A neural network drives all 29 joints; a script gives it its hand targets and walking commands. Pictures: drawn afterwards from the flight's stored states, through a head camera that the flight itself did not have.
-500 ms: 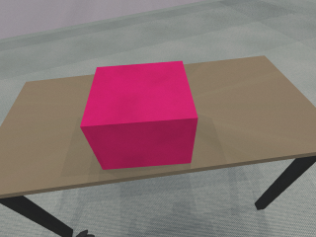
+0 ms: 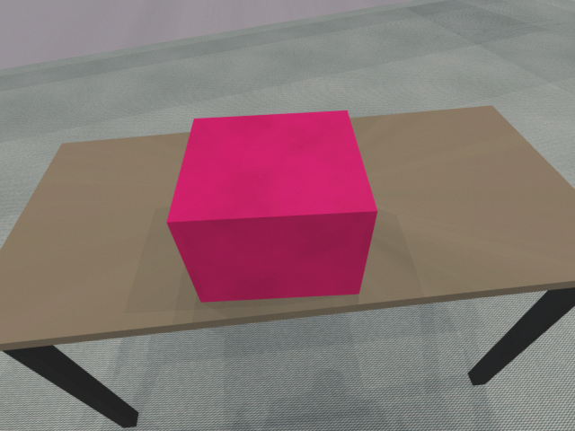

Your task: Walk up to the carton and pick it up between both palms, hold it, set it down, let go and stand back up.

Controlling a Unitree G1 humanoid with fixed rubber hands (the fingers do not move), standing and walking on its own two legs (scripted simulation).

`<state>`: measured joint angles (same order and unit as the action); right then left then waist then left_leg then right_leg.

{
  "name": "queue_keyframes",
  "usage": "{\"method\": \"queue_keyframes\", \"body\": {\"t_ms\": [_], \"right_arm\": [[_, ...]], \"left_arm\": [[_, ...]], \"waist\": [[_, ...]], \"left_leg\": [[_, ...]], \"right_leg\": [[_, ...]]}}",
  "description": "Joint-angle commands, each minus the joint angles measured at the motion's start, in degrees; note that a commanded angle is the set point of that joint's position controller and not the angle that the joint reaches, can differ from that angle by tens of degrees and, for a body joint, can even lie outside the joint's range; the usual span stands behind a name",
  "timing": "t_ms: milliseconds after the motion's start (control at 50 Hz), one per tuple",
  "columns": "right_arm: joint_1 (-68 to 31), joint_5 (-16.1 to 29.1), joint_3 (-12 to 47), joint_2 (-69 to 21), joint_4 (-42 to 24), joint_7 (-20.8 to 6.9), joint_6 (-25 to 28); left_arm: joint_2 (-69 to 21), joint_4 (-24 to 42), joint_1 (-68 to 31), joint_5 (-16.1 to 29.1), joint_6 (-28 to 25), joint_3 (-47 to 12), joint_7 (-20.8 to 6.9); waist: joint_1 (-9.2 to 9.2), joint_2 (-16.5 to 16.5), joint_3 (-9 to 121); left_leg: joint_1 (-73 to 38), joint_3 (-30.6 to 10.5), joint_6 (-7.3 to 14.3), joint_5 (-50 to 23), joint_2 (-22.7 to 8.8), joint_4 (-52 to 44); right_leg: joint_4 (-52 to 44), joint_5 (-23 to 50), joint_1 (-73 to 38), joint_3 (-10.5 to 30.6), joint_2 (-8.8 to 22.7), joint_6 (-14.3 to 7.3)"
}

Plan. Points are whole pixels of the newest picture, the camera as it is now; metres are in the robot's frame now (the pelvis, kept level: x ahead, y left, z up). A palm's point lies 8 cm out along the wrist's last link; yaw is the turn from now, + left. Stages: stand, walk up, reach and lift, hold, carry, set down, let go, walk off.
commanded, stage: walk up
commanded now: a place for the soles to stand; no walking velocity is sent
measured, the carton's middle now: (275, 204) +0.49 +0.06 +0.03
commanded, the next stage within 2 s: none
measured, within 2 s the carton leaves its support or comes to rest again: neither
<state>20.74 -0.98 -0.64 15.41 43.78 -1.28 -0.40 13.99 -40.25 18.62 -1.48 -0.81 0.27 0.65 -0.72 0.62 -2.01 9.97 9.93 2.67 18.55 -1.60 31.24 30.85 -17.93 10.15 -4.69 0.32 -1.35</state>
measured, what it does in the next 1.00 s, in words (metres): steps on the spot: left foot, then right foot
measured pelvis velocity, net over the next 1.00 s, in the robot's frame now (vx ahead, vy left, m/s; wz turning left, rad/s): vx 0.03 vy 0.04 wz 0.00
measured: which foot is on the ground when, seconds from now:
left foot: down 0.00-0.38, up 0.40-0.50, down 0.52-1.00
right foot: down 0.00-0.56, up 0.58-0.78, down 0.80-1.00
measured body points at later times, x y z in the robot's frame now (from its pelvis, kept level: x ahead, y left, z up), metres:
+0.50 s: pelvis +0.02 +0.04 -0.01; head +0.04 +0.04 +0.44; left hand +0.10 +0.31 -0.13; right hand +0.09 -0.23 -0.13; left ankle +0.02 +0.15 -0.72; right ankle +0.00 -0.10 -0.73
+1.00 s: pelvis +0.03 +0.04 +0.00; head +0.03 +0.04 +0.45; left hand +0.13 +0.29 -0.12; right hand +0.11 -0.22 -0.12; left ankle +0.05 +0.17 -0.73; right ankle +0.03 -0.08 -0.73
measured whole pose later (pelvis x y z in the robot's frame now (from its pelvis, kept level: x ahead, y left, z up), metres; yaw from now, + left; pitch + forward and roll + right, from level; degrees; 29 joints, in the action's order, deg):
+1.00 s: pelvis +0.03 +0.04 +0.00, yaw +0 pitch -3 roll +0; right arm 20.4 -0.3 -0.9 15.4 38.0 -0.5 -0.2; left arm 14.3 -42.5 15.2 -0.1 0.7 0.6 -0.9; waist -0.6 0.0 -2.2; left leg 14.8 3.8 -0.8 16.2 -2.8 33.9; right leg 34.4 -18.4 13.2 -2.2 1.5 0.2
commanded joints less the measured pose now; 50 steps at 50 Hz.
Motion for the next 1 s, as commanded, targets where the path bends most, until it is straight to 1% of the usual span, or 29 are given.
{"method": "queue_keyframes", "body": {"t_ms": [0,40,80,100,120,180,220,260,300,320,340,380,420,460,480,500,520,540,560,580,640,700,740,780,800,820,840,880,980], "right_arm": [[2.44,-1.09,-2.49,5.98,-5.53,-0.36,0.85],[4.05,-0.83,-2.83,6.81,-5.66,-0.28,1.50],[6.82,-0.20,-3.69,10.08,-4.70,0.08,2.32],[7.43,0.58,-4.10,11.30,-3.98,0.44,2.32],[7.29,0.52,-3.96,11.17,-3.85,0.84,1.97],[7.82,0.03,-2.86,9.84,-3.96,1.35,1.33],[4.89,-0.06,-2.62,10.42,-4.76,1.41,0.90],[2.26,-0.17,-2.43,9.79,-6.22,1.06,0.68],[3.20,-0.94,-1.71,6.80,-7.35,0.89,0.43],[2.48,-1.63,-1.80,6.52,-7.83,0.84,0.08],[1.54,-2.00,-1.87,6.10,-8.50,0.65,-0.20],[-1.42,-1.61,-2.40,5.70,-10.32,0.47,-0.60],[0.19,-1.10,-2.74,5.04,-10.74,-0.06,-0.39],[7.15,0.59,-2.73,4.04,-8.80,0.14,1.67],[10.27,0.65,-3.77,6.52,-7.08,0.24,2.57],[13.34,-0.22,-5.13,10.43,-6.20,0.54,2.88],[10.48,-0.78,-5.13,12.50,-7.95,1.30,2.61],[7.41,-1.00,-6.07,14.10,-8.69,2.29,1.77],[4.42,-0.49,-5.55,12.75,-9.31,2.40,1.44],[1.87,-0.19,-4.68,11.67,-10.14,2.29,1.33],[1.68,-0.79,-4.36,11.49,-10.70,2.71,1.56],[-1.01,-0.65,-3.65,10.21,-11.25,2.56,1.19],[-3.92,-0.02,-3.14,10.02,-11.94,2.16,0.98],[-3.85,0.96,-2.39,8.52,-12.47,1.42,1.09],[-1.87,1.79,-1.89,6.23,-13.07,1.02,1.24],[0.88,1.97,-1.74,4.82,-12.05,1.07,0.80],[2.66,1.11,-2.15,4.95,-10.72,1.23,0.41],[0.64,0.82,-2.90,9.11,-10.13,1.16,1.02],[0.83,0.26,-2.40,7.65,-9.98,1.03,2.06]], "left_arm": [[12.38,2.73,2.63,-0.33,-0.29,4.21,0.85],[11.17,3.37,0.18,-0.02,-0.43,3.54,0.48],[7.30,5.03,-2.66,0.55,-0.90,2.23,-0.20],[4.41,5.16,-2.60,0.66,-0.91,1.41,-0.04],[3.94,4.98,-2.17,0.36,-0.70,1.29,0.34],[4.75,4.47,-0.63,-0.01,-0.80,1.56,1.27],[5.59,3.75,2.49,0.07,-1.27,1.87,1.52],[8.22,2.79,5.75,-0.41,-1.55,2.80,1.76],[12.84,1.39,9.50,-0.86,-0.67,4.64,1.58],[13.72,1.01,8.87,-0.71,-0.03,5.21,1.66],[13.32,1.30,7.51,-0.68,0.23,5.04,1.83],[12.33,2.29,5.92,-0.77,0.36,4.84,2.27],[13.14,3.07,2.95,-1.31,0.22,4.81,2.47],[11.84,4.69,-7.22,-0.02,0.37,3.10,1.31],[9.86,5.03,-9.61,0.57,0.60,2.39,0.75],[5.95,5.52,-7.88,0.69,0.70,1.36,0.38],[3.67,5.40,-3.54,0.62,1.07,0.55,0.48],[5.52,3.98,-0.15,0.67,2.41,1.72,0.87],[7.33,3.44,-0.29,0.53,3.49,2.28,0.93],[7.40,3.41,-0.41,0.44,3.25,2.25,0.76],[7.65,2.78,-1.41,-0.55,2.21,2.74,0.65],[6.42,2.25,-0.01,-0.26,1.93,2.44,0.18],[6.67,1.65,1.24,0.00,1.18,2.59,-0.29],[9.15,1.42,1.72,-0.30,0.26,3.11,-0.56],[12.07,1.83,-0.68,-0.29,0.12,3.77,-0.53],[13.42,1.80,-4.30,1.22,0.33,4.10,-0.69],[12.56,1.79,-6.46,2.01,0.75,3.92,-1.10],[7.88,2.59,-5.74,1.56,0.66,2.46,-1.50],[9.62,1.81,-4.30,1.51,0.07,2.43,-1.58]], "waist": [[0.73,-5.92,-7.81],[-0.81,-4.97,-8.59],[-2.57,2.07,-6.92],[-2.69,4.66,-5.68],[-2.65,4.21,-5.99],[-1.82,4.79,-2.61],[0.26,4.47,0.42],[2.24,2.14,4.48],[3.75,-4.84,5.85],[4.22,-7.09,2.97],[4.15,-9.94,0.97],[5.08,-10.22,-3.04],[3.63,-9.34,-6.24],[-2.38,-8.00,-3.87],[-4.15,-3.66,-1.89],[-4.81,4.55,0.88],[-2.96,6.68,1.87],[-2.22,2.82,0.68],[-0.64,2.24,-3.06],[-0.12,2.25,-5.02],[-0.76,6.73,-3.31],[0.39,8.79,1.20],[2.21,8.54,2.82],[3.09,5.05,5.28],[1.55,-0.18,5.69],[-1.01,-2.30,3.40],[-2.08,-3.80,0.93],[0.10,-1.41,-3.20],[0.61,-2.93,-4.29]], "left_leg": [[9.54,-8.36,-0.58,5.60,-2.66,-0.71],[5.64,-10.98,-0.17,0.83,-4.05,-4.98],[-2.90,-18.25,1.45,-9.03,-9.34,-12.13],[-4.35,-22.20,3.44,-13.04,-13.32,-15.27],[-5.02,-22.81,4.98,-18.03,-15.04,-15.10],[-7.81,-17.88,4.79,-35.19,-13.82,-10.72],[-5.36,-13.33,2.81,-36.51,-11.36,-7.46],[1.66,-8.61,-0.06,-30.96,-7.32,-0.74],[11.81,-5.88,-4.36,-14.40,-2.22,9.51],[14.56,-6.09,-4.89,-3.11,-0.94,11.46],[18.02,-7.55,-4.34,10.82,-0.89,11.93],[21.84,-10.06,-4.04,18.43,-2.15,19.11],[20.33,-10.30,-3.60,15.12,-2.41,15.17],[1.70,-8.24,-2.39,-6.10,-1.27,-5.29],[-5.57,-9.67,-1.98,-21.18,-1.52,-7.50],[-9.18,-16.51,0.62,-27.55,-6.75,-8.06],[-6.44,-27.98,5.42,-22.82,-15.23,-11.30],[3.19,-33.55,10.60,-3.37,-20.56,-14.94],[8.50,-34.84,12.39,-1.72,-20.94,-15.13],[6.20,-32.33,12.66,-8.41,-19.68,-13.60],[5.50,-28.91,9.94,-18.55,-17.58,-11.96],[3.43,-22.77,8.08,-19.69,-14.48,-8.89],[6.69,-17.72,5.62,-18.85,-11.21,-5.58],[12.14,-13.84,1.69,-13.71,-8.41,-1.57],[12.93,-10.79,-0.68,-4.92,-4.69,-0.79],[4.37,-8.85,-1.41,4.82,-2.18,-1.96],[-0.48,-10.74,-1.14,6.45,-2.75,-3.39],[4.88,-13.74,-0.83,2.64,-4.79,-5.86],[6.38,-12.72,-0.88,-3.10,-3.83,-5.25]], "right_leg": [[-14.79,-12.22,4.93,20.57,15.74,-9.30],[-12.05,-6.68,8.51,16.81,13.50,-7.27],[-0.57,3.72,14.30,5.88,5.21,-1.72],[4.33,-0.65,14.64,1.61,1.89,0.57],[4.86,-5.06,14.53,1.68,1.59,1.07],[3.43,-4.84,12.38,3.28,2.17,0.43],[-0.72,5.58,5.72,3.64,2.55,-0.43],[-1.29,17.26,-4.68,7.83,5.95,-2.84],[-3.48,19.56,-13.29,20.87,15.51,-10.47],[-4.78,20.46,-12.48,24.28,19.77,-14.54],[-5.53,21.94,-12.15,26.51,22.34,-16.42],[-9.35,19.28,-6.56,27.97,24.79,-17.89],[-9.87,18.83,-2.70,24.30,21.99,-14.89],[-2.28,21.73,8.76,10.60,11.11,-5.35],[5.60,15.70,12.85,4.98,5.50,-0.99],[15.55,5.53,15.63,0.27,0.66,2.40],[16.78,-13.39,16.50,2.32,0.75,3.45],[21.07,-22.84,11.60,4.80,2.57,3.07],[23.65,-20.57,10.90,7.34,4.01,2.95],[22.10,-18.69,13.96,7.37,4.20,2.98],[19.03,-13.52,12.91,7.90,4.75,2.63],[11.53,-10.35,8.55,5.97,3.99,2.38],[0.98,0.30,1.24,3.87,2.69,1.57],[-4.89,14.24,-7.12,8.28,4.90,-0.47],[-6.57,10.17,-5.21,14.46,9.29,-2.44],[-9.35,-4.55,6.98,15.65,10.78,-4.46],[-10.15,-14.60,13.40,13.67,9.16,-4.28],[-7.80,-7.35,10.06,9.32,5.24,-1.91],[-8.48,0.20,7.91,10.12,6.33,-2.18]]}}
